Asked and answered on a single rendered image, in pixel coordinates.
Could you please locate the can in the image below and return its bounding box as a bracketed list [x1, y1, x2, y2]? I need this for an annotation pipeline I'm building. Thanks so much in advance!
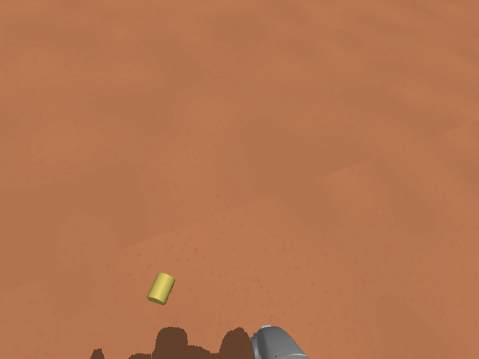
[147, 273, 175, 305]

